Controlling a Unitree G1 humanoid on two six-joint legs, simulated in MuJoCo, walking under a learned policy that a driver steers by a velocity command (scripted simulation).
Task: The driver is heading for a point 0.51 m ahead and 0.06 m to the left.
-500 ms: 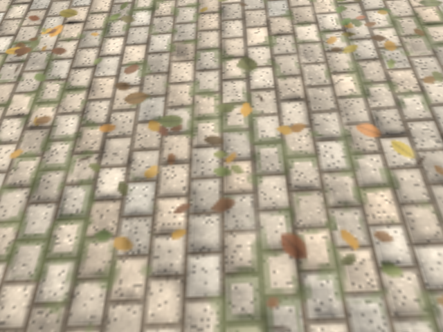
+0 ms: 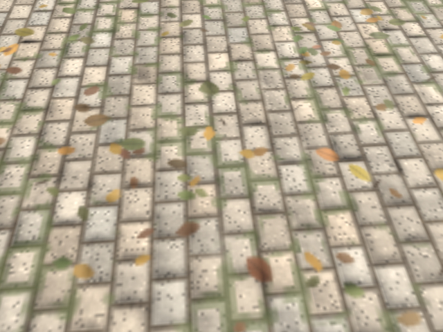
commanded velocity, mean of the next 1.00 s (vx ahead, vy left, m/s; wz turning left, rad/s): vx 0.07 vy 0.00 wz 0.10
